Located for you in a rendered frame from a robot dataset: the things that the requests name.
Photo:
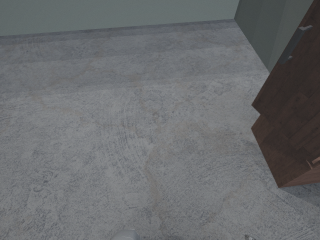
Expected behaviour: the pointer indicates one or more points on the robot left thigh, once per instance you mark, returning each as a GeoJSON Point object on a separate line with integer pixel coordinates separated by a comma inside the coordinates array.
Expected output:
{"type": "Point", "coordinates": [126, 234]}

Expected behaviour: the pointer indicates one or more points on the cupboard door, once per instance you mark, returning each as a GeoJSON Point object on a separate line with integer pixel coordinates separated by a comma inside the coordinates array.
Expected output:
{"type": "Point", "coordinates": [290, 97]}

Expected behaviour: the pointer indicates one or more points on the handle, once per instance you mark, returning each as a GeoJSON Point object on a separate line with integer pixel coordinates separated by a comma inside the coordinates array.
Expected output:
{"type": "Point", "coordinates": [292, 44]}

